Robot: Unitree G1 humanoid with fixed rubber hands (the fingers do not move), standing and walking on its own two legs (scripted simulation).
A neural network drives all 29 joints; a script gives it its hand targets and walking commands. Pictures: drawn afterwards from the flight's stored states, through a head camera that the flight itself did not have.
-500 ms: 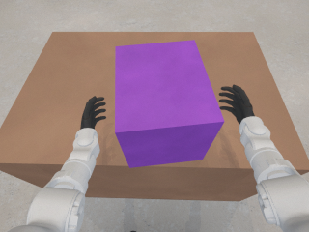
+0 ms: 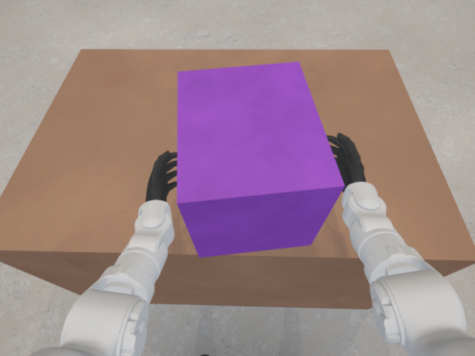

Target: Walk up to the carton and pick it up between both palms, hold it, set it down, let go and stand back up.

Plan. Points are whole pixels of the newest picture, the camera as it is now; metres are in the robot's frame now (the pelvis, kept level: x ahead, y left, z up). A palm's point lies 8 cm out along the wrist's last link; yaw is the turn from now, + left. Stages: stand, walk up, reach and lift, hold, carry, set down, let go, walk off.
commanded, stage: reach and lift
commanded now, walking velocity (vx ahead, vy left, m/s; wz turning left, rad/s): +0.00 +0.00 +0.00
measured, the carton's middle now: (247, 162) +0.48 +0.00 -0.01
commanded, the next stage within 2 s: none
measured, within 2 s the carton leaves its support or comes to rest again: leaves its support in 0.90 s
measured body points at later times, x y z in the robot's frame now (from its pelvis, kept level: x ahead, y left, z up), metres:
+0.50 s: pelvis +0.00 +0.00 +0.00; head +0.08 -0.01 +0.44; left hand +0.40 +0.16 +0.01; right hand +0.43 -0.17 +0.02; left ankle +0.01 +0.14 -0.73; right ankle -0.01 -0.10 -0.73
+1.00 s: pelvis -0.01 +0.00 +0.00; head +0.07 -0.01 +0.44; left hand +0.39 +0.16 +0.01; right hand +0.42 -0.17 +0.03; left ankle +0.01 +0.14 -0.73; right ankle -0.01 -0.10 -0.73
